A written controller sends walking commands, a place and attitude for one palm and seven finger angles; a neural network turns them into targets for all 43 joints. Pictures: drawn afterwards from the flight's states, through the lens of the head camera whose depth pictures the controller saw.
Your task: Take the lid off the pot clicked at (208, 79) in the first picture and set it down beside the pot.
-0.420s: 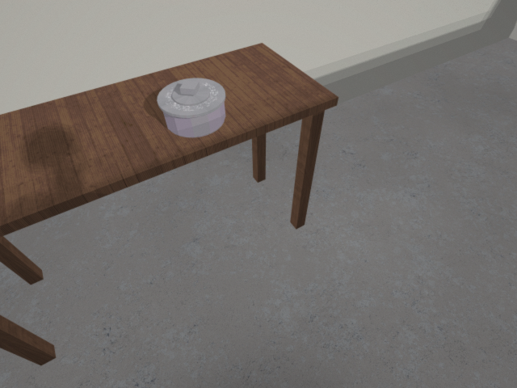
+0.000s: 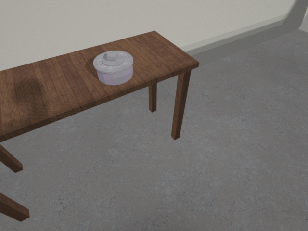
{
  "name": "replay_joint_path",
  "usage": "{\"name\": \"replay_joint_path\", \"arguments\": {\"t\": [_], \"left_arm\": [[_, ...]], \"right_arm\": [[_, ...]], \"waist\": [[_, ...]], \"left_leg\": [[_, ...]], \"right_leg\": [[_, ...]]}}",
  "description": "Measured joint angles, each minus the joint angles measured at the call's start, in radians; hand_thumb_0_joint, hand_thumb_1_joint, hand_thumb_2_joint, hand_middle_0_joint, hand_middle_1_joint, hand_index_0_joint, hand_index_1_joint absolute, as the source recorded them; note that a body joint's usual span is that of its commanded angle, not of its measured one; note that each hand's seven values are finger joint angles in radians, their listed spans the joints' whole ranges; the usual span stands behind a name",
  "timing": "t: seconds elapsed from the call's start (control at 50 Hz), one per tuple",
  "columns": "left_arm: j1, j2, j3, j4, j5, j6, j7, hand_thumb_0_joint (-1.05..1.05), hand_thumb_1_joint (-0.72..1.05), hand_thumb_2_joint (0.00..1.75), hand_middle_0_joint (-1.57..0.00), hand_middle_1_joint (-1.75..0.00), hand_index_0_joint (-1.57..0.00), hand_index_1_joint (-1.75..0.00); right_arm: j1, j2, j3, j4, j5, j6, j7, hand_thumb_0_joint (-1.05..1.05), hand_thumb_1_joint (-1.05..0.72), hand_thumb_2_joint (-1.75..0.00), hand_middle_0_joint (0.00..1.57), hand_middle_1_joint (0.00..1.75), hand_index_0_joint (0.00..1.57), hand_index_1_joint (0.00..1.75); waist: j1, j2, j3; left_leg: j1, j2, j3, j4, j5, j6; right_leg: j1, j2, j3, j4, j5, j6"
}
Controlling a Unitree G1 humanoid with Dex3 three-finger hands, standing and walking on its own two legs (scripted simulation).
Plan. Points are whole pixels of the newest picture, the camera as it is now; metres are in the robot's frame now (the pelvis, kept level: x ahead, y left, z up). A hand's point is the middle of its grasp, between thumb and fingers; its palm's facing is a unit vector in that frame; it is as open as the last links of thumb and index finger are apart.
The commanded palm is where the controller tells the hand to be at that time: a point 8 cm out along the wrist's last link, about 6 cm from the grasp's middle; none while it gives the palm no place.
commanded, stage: look at it before walking up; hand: left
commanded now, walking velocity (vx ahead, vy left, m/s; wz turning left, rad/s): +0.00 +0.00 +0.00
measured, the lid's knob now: (112, 56) +0.81 +0.24 +0.03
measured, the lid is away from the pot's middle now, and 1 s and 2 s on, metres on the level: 0.00 0.00 0.00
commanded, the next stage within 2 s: turn to face it in 0.22 s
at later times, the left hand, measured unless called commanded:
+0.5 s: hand out of the picture +0.06 +0.24 -0.16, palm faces +0.03 -0.95 -0.32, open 7.4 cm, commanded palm none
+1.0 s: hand out of the picture -0.02 +0.27 -0.17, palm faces +0.32 -0.91 -0.26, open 7.4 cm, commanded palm none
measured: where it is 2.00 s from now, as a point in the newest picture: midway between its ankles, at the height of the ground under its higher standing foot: outside the picture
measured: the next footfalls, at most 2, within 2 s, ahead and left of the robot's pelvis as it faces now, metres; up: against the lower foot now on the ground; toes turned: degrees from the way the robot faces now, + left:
right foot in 1.22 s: +0.06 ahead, -0.08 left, +0.00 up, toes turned +27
left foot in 1.70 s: -0.09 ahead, +0.09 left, +0.00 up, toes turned +37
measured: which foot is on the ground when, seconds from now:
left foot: down 0.00-1.00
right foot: down 0.00-0.70, up 0.72-1.00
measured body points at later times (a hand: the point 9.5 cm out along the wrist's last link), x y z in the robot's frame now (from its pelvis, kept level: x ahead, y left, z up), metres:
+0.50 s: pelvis -0.01 +0.01 +0.00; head +0.01 +0.01 +0.45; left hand +0.06 +0.29 -0.14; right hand +0.06 -0.26 -0.15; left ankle -0.01 +0.14 -0.75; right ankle -0.01 -0.10 -0.75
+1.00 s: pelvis -0.03 +0.04 +0.00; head +0.00 +0.07 +0.44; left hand -0.03 +0.32 -0.15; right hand +0.07 -0.19 -0.14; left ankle -0.02 +0.13 -0.75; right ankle +0.00 -0.12 -0.68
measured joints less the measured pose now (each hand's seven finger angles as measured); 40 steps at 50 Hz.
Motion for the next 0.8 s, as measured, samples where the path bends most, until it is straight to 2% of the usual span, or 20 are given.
{"name": "replay_joint_path", "arguments": {"t": [0.36, 0.48, 0.56, 0.66, 0.68, 0.7, 0.72, 0.76, 0.8], "left_arm": [[0.012, 0.005, 0.000, 0.009, -0.001, 0.002, -0.001, 0.01, 0.91, 0.90, -0.20, -0.30, -0.20, -0.30], [0.011, -0.016, 0.007, -0.014, -0.003, 0.024, 0.013, 0.01, 0.91, 0.90, -0.20, -0.30, -0.20, -0.30], [0.017, -0.042, 0.013, -0.052, -0.001, 0.037, 0.015, 0.01, 0.91, 0.90, -0.20, -0.30, -0.20, -0.30], [0.035, -0.060, 0.024, -0.098, 0.011, 0.044, 0.019, 0.01, 0.90, 0.90, -0.20, -0.30, -0.20, -0.30], [0.040, -0.059, 0.027, -0.104, 0.011, 0.045, 0.019, 0.01, 0.90, 0.90, -0.20, -0.30, -0.20, -0.30], [0.044, -0.056, 0.030, -0.111, 0.010, 0.049, 0.019, 0.01, 0.90, 0.90, -0.20, -0.30, -0.20, -0.30], [0.046, -0.055, 0.036, -0.115, 0.006, 0.056, 0.018, 0.01, 0.90, 0.90, -0.20, -0.30, -0.20, -0.30], [0.046, -0.055, 0.043, -0.118, 0.005, 0.073, 0.020, 0.01, 0.91, 0.90, -0.20, -0.30, -0.20, -0.30], [0.043, -0.057, 0.050, -0.117, 0.005, 0.082, 0.018, 0.01, 0.91, 0.90, -0.20, -0.30, -0.20, -0.30]], "right_arm": [[0.005, 0.003, 0.003, 0.007, 0.001, 0.000, 0.001, 0.00, -0.90, -0.90, 0.20, 0.30, 0.20, 0.30], [0.022, 0.021, -0.002, -0.012, 0.002, 0.021, -0.002, 0.00, -0.90, -0.90, 0.20, 0.30, 0.20, 0.30], [0.040, 0.044, -0.010, -0.038, 0.002, 0.044, 0.004, 0.00, -0.90, -0.90, 0.20, 0.30, 0.20, 0.30], [0.071, 0.076, -0.033, -0.074, 0.003, 0.063, 0.011, 0.00, -0.91, -0.90, 0.20, 0.30, 0.20, 0.30], [0.079, 0.083, -0.035, -0.082, 0.003, 0.061, 0.014, 0.00, -0.91, -0.90, 0.20, 0.30, 0.20, 0.30], [0.087, 0.090, -0.037, -0.090, 0.002, 0.056, 0.016, 0.00, -0.91, -0.90, 0.20, 0.30, 0.20, 0.30], [0.095, 0.097, -0.039, -0.100, -0.002, 0.048, 0.018, 0.00, -0.91, -0.90, 0.20, 0.30, 0.20, 0.30], [0.106, 0.108, -0.039, -0.114, -0.006, 0.036, 0.015, 0.00, -0.91, -0.90, 0.20, 0.30, 0.20, 0.30], [0.118, 0.117, -0.040, -0.122, -0.006, 0.034, 0.010, 0.00, -0.90, -0.90, 0.20, 0.30, 0.20, 0.30]], "waist": [[0.002, -0.005, 0.010], [-0.006, -0.007, 0.015], [-0.007, 0.000, 0.030], [-0.017, -0.016, 0.060], [-0.018, -0.026, 0.064], [-0.019, -0.042, 0.067], [-0.017, -0.055, 0.068], [-0.013, -0.060, 0.070], [-0.016, -0.055, 0.066]], "left_leg": [[0.002, -0.005, 0.001, -0.012, 0.010, 0.006], [-0.045, -0.021, -0.024, 0.050, -0.010, 0.010], [-0.109, -0.033, -0.051, 0.151, -0.044, 0.016], [-0.181, -0.024, 0.023, 0.332, -0.198, 0.013], [-0.172, -0.022, 0.040, 0.308, -0.177, 0.013], [-0.168, -0.031, 0.052, 0.282, -0.099, 0.030], [-0.177, -0.046, 0.054, 0.288, -0.075, 0.054], [-0.185, -0.060, 0.049, 0.283, -0.082, 0.088], [-0.181, -0.070, 0.032, 0.240, -0.066, 0.100]], "right_leg": [[0.006, -0.005, 0.001, -0.021, 0.015, 0.007], [-0.027, -0.021, -0.024, 0.037, -0.015, 0.015], [-0.058, -0.034, -0.057, 0.101, -0.048, 0.017], [-0.072, -0.079, -0.121, 0.186, -0.099, 0.031], [-0.078, -0.094, -0.131, 0.210, -0.113, 0.039], [-0.090, -0.114, -0.137, 0.245, -0.131, 0.049], [-0.118, -0.126, -0.126, 0.309, -0.171, 0.061], [-0.194, -0.106, -0.070, 0.482, -0.273, 0.068], [-0.258, -0.089, -0.035, 0.612, -0.266, 0.070]]}}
